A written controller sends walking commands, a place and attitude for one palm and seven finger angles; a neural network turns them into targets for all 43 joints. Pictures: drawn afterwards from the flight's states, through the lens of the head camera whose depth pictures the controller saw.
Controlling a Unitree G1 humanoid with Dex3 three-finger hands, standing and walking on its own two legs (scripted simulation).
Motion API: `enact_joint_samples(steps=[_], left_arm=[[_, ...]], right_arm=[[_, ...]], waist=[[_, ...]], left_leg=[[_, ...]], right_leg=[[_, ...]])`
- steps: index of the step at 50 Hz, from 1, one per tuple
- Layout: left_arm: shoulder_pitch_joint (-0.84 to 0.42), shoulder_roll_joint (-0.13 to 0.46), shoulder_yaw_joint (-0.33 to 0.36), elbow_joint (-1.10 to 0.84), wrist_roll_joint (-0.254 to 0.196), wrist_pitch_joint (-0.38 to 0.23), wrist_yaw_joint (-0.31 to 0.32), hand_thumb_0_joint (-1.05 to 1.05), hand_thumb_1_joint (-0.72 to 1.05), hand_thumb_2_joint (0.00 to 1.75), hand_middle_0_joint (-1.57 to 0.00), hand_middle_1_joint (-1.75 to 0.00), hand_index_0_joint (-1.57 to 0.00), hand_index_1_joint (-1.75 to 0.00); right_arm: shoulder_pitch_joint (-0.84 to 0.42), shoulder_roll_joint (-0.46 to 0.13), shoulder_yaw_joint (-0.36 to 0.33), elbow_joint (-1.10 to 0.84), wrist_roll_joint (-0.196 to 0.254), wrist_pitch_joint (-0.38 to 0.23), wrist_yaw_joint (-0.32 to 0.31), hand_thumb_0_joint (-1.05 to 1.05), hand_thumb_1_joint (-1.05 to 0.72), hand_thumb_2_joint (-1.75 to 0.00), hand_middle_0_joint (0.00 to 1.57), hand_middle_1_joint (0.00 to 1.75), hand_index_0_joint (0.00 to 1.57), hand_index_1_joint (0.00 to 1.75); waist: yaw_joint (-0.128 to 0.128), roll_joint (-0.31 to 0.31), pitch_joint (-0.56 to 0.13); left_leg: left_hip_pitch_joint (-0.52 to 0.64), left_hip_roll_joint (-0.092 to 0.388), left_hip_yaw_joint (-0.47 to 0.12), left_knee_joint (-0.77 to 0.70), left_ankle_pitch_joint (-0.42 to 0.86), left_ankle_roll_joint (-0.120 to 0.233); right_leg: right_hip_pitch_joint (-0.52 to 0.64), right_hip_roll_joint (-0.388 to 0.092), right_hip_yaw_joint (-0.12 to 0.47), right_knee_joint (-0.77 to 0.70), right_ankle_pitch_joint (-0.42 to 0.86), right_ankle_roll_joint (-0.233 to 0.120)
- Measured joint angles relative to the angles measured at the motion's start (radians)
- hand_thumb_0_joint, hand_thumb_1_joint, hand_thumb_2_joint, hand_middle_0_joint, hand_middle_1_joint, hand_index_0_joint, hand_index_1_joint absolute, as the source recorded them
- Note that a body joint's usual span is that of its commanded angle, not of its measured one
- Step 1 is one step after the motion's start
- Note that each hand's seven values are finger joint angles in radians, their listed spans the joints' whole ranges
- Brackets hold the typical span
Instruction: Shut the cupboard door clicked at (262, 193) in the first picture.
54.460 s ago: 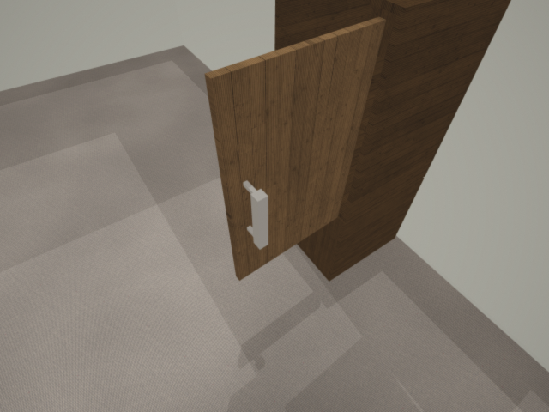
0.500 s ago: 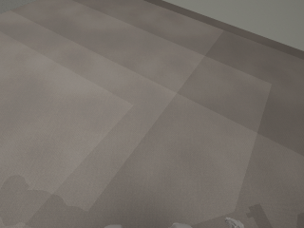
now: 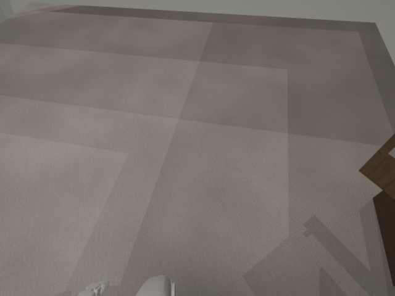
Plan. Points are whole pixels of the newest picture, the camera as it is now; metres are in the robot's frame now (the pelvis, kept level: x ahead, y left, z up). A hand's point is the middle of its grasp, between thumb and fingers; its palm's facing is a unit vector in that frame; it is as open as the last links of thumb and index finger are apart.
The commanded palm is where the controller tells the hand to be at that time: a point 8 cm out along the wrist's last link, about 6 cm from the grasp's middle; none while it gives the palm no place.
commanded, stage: turn to face it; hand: left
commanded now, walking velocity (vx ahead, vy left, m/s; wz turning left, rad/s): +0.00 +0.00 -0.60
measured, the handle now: out of the picture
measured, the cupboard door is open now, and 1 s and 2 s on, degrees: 45 45 45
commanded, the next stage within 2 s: take the last steps up to it in 1.44 s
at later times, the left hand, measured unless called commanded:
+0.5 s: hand (110, 286) +0.16 +0.22 -0.16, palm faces -0.24 -0.94 -0.23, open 7.4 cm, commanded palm none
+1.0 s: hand (151, 262) +0.21 +0.14 -0.17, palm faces -0.52 -0.83 -0.21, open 7.4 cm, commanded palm none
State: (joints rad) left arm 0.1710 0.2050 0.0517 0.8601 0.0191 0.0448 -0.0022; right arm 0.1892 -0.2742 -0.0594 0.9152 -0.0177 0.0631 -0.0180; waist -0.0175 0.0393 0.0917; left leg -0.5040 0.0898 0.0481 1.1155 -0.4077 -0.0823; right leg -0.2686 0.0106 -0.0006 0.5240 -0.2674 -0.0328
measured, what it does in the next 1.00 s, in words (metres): steps on the spot, turning right: left foot, then right foot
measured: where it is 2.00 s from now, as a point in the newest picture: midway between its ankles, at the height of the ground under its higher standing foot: outside the picture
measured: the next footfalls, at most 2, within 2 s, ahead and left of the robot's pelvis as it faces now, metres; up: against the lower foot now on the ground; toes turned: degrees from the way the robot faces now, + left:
left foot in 0.24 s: +0.07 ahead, +0.14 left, +0.00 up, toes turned -5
right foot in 0.62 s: -0.01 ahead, -0.11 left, +0.00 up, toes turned -27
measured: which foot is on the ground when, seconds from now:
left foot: up 0.00-0.22, down 0.24-0.62, up 0.64-1.00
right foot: down 0.00-0.24, up 0.26-0.60, down 0.62-1.00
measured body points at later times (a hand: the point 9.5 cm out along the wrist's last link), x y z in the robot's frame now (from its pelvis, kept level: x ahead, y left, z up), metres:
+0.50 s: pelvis +0.01 +0.03 +0.00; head +0.07 +0.03 +0.45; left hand +0.17 +0.27 -0.14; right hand +0.02 -0.23 -0.13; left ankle +0.03 +0.15 -0.74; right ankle -0.05 -0.10 -0.67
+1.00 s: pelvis +0.04 +0.01 -0.01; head +0.09 +0.00 +0.44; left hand +0.24 +0.18 -0.16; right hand -0.01 -0.27 -0.13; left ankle +0.12 +0.11 -0.73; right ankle -0.04 -0.10 -0.74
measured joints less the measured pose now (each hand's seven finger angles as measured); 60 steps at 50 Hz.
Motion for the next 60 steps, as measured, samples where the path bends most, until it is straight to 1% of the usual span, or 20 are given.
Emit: enact_joint_samples(steps=[7,11,12,14,17,20,23,28,31,32,34,36,38,42,47,50,51,53,56,60], left_arm=[[0.033,-0.004,-0.001,0.023,0.008,0.005,-0.006,0.01,0.90,0.89,-0.21,-0.30,-0.21,-0.30],[0.045,0.008,0.010,0.034,0.005,0.015,-0.006,0.01,0.90,0.89,-0.21,-0.30,-0.21,-0.30],[0.048,0.013,0.013,0.034,0.000,0.021,-0.007,0.01,0.90,0.89,-0.21,-0.30,-0.21,-0.30],[0.035,0.033,0.022,0.043,-0.003,0.031,-0.008,0.01,0.90,0.89,-0.21,-0.30,-0.21,-0.30],[0.026,0.055,0.039,0.045,0.005,0.040,-0.021,0.01,0.91,0.89,-0.21,-0.30,-0.20,-0.30],[0.018,0.065,0.048,0.037,0.005,0.045,-0.033,0.01,0.91,0.89,-0.20,-0.30,-0.20,-0.30],[0.009,0.068,0.050,0.029,0.003,0.047,-0.037,0.01,0.91,0.89,-0.20,-0.30,-0.20,-0.30],[-0.014,0.062,0.044,0.022,0.003,0.042,-0.039,0.01,0.91,0.89,-0.20,-0.30,-0.20,-0.30],[-0.016,0.060,0.033,0.007,0.004,0.024,-0.041,0.01,0.91,0.89,-0.20,-0.30,-0.20,-0.30],[-0.018,0.055,0.031,0.008,0.007,0.009,-0.036,0.01,0.91,0.89,-0.20,-0.30,-0.20,-0.30],[-0.024,0.032,0.018,0.011,0.003,-0.005,-0.023,0.01,0.91,0.89,-0.20,-0.30,-0.20,-0.30],[-0.017,0.015,0.010,0.009,0.001,-0.008,-0.011,0.01,0.91,0.89,-0.20,-0.30,-0.20,-0.30],[-0.008,0.010,0.006,0.009,-0.001,-0.007,-0.002,0.01,0.91,0.89,-0.20,-0.30,-0.20,-0.30],[0.006,0.009,0.000,0.018,0.001,-0.005,0.000,0.01,0.91,0.89,-0.21,-0.30,-0.20,-0.30],[0.021,0.010,0.000,0.028,0.006,0.000,-0.005,0.01,0.90,0.89,-0.21,-0.30,-0.21,-0.30],[0.031,0.017,0.007,0.035,0.003,0.011,-0.004,0.01,0.90,0.89,-0.21,-0.30,-0.21,-0.30],[0.032,0.021,0.010,0.035,-0.003,0.017,-0.005,0.01,0.90,0.89,-0.21,-0.30,-0.21,-0.30],[0.020,0.041,0.017,0.041,-0.005,0.028,-0.008,0.01,0.90,0.89,-0.21,-0.30,-0.21,-0.30],[0.011,0.063,0.033,0.041,0.002,0.033,-0.019,0.01,0.91,0.89,-0.21,-0.30,-0.20,-0.30],[-0.004,0.071,0.041,0.031,0.001,0.038,-0.030,0.01,0.91,0.89,-0.20,-0.30,-0.20,-0.30]], right_arm=[[-0.034,0.031,0.007,-0.030,0.005,-0.010,0.002,0.01,-0.90,-0.90,0.20,0.30,0.20,0.30],[-0.044,0.046,0.017,-0.045,0.012,-0.033,-0.003,0.01,-0.90,-0.90,0.20,0.30,0.20,0.30],[-0.040,0.047,0.021,-0.050,0.010,-0.045,-0.005,0.01,-0.90,-0.90,0.20,0.30,0.20,0.30],[-0.039,0.064,0.031,-0.053,0.001,-0.053,-0.008,0.01,-0.90,-0.90,0.20,0.30,0.20,0.30],[-0.020,0.080,0.047,-0.055,-0.011,-0.052,-0.012,0.01,-0.90,-0.90,0.20,0.30,0.20,0.30],[-0.006,0.082,0.050,-0.050,-0.015,-0.049,-0.015,0.01,-0.90,-0.90,0.20,0.30,0.20,0.30],[0.001,0.077,0.043,-0.041,-0.016,-0.051,-0.015,0.01,-0.90,-0.90,0.20,0.30,0.20,0.30],[0.017,0.055,0.026,-0.023,-0.016,-0.048,-0.004,0.01,-0.90,-0.90,0.20,0.30,0.20,0.30],[0.038,0.033,0.013,-0.014,-0.009,-0.039,0.003,0.01,-0.90,-0.90,0.20,0.30,0.20,0.30],[0.038,0.021,0.008,-0.008,-0.005,-0.031,0.004,0.01,-0.90,-0.90,0.20,0.30,0.20,0.30],[0.021,-0.006,0.000,0.003,-0.001,-0.006,-0.003,0.01,-0.90,-0.90,0.20,0.30,0.20,0.30],[0.008,-0.016,-0.004,0.008,0.001,0.005,-0.009,0.01,-0.90,-0.90,0.20,0.30,0.20,0.30],[-0.007,-0.013,-0.002,0.004,0.001,0.004,-0.006,0.01,-0.90,-0.90,0.20,0.30,0.20,0.30],[-0.028,0.003,0.005,-0.020,0.001,-0.006,0.002,0.01,-0.90,-0.90,0.20,0.30,0.20,0.30],[-0.050,0.022,0.011,-0.039,0.007,-0.016,0.002,0.01,-0.90,-0.90,0.20,0.30,0.20,0.30],[-0.047,0.030,0.021,-0.054,0.011,-0.038,0.000,0.01,-0.90,-0.90,0.20,0.30,0.20,0.30],[-0.041,0.030,0.024,-0.058,0.007,-0.049,-0.001,0.01,-0.90,-0.90,0.20,0.30,0.20,0.30],[-0.040,0.047,0.035,-0.059,-0.003,-0.054,-0.004,0.01,-0.90,-0.90,0.20,0.30,0.20,0.30],[-0.019,0.066,0.050,-0.062,-0.015,-0.056,-0.007,0.01,-0.90,-0.90,0.20,0.30,0.20,0.30],[0.006,0.070,0.051,-0.050,-0.019,-0.054,-0.012,0.01,-0.90,-0.90,0.20,0.30,0.20,0.30]], waist=[[0.023,-0.045,-0.013],[0.034,-0.066,-0.027],[0.031,-0.066,-0.035],[0.034,-0.089,-0.024],[0.038,-0.093,-0.019],[0.040,-0.072,-0.013],[0.037,-0.049,-0.005],[0.017,-0.016,0.004],[0.011,-0.004,-0.008],[0.015,0.004,-0.012],[0.010,0.033,-0.003],[0.007,0.035,-0.001],[0.008,0.018,0.001],[0.009,-0.019,-0.003],[0.024,-0.049,-0.014],[0.027,-0.060,-0.029],[0.025,-0.056,-0.037],[0.030,-0.080,-0.025],[0.031,-0.084,-0.018],[0.029,-0.057,-0.007]], left_leg=[[0.051,-0.031,-0.028,-0.233,0.007,-0.002],[0.164,-0.056,-0.023,-0.495,0.084,0.013],[0.184,-0.051,-0.018,-0.553,0.143,0.044],[0.184,-0.051,0.009,-0.527,0.133,0.083],[0.219,-0.026,0.042,-0.557,0.113,0.090],[0.250,0.002,0.068,-0.601,0.130,0.085],[0.269,0.028,0.102,-0.618,0.133,0.079],[0.274,0.069,0.161,-0.573,0.097,0.056],[0.250,0.094,0.192,-0.480,0.041,0.030],[0.218,0.095,0.175,-0.402,-0.022,0.023],[0.137,0.063,0.080,-0.199,-0.119,0.019],[0.067,0.026,0.031,-0.050,-0.110,0.013],[0.021,0.007,0.013,0.006,-0.058,0.004],[-0.004,-0.009,-0.009,-0.068,0.006,-0.008],[0.052,-0.032,-0.021,-0.269,0.009,-0.006],[0.149,-0.044,-0.017,-0.505,0.112,0.005],[0.161,-0.037,-0.018,-0.544,0.146,0.029],[0.161,-0.034,0.012,-0.508,0.122,0.068],[0.196,-0.010,0.043,-0.539,0.114,0.081],[0.238,0.023,0.074,-0.598,0.139,0.073]], right_leg=[[-0.007,0.023,0.072,-0.025,0.021,0.009],[-0.044,0.041,0.117,0.028,-0.001,0.033],[-0.063,0.050,0.123,0.059,-0.016,0.038],[-0.119,0.045,0.109,0.223,-0.169,0.045],[-0.199,0.033,0.052,0.489,-0.219,0.064],[-0.225,0.003,0.008,0.584,-0.196,0.081],[-0.204,-0.026,-0.017,0.522,-0.183,0.088],[-0.116,-0.042,-0.052,0.299,-0.162,0.074],[-0.022,-0.038,-0.071,0.088,-0.023,0.041],[-0.022,-0.031,-0.063,0.081,-0.058,0.019],[-0.037,-0.014,-0.051,0.113,-0.089,0.009],[-0.027,-0.009,-0.033,0.084,-0.071,0.012],[-0.013,-0.006,-0.008,0.039,-0.039,0.013],[0.006,0.002,0.035,-0.020,-0.006,0.010],[0.004,0.018,0.088,-0.017,-0.009,0.023],[-0.021,0.033,0.120,0.038,-0.040,0.043],[-0.045,0.041,0.121,0.087,-0.074,0.043],[-0.106,0.035,0.104,0.275,-0.210,0.046],[-0.182,0.022,0.045,0.520,-0.247,0.063],[-0.197,-0.011,-0.008,0.551,-0.219,0.079]])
